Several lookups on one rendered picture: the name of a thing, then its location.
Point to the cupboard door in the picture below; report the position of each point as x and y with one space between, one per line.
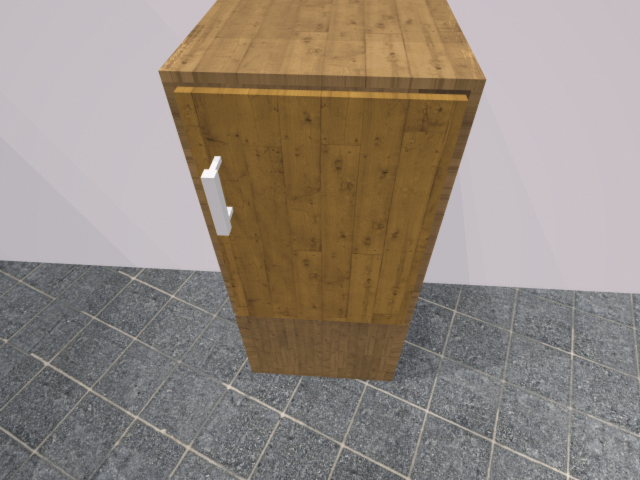
334 194

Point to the handle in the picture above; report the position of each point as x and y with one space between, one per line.
221 214

